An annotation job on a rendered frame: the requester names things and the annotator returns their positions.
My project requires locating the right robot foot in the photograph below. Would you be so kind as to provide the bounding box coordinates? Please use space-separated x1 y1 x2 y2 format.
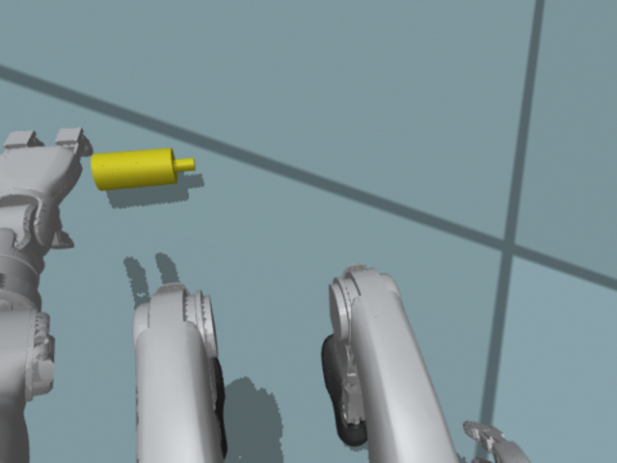
321 334 367 447

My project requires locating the bottle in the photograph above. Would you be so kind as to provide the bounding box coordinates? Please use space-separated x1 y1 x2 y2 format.
91 148 196 191

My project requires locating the right robot hand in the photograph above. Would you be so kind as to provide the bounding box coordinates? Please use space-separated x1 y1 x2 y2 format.
463 421 531 463

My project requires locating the left robot arm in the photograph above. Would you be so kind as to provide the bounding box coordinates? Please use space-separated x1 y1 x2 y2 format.
0 188 60 463

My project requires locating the left robot hand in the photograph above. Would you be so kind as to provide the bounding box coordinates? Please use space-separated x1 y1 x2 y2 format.
0 127 94 249

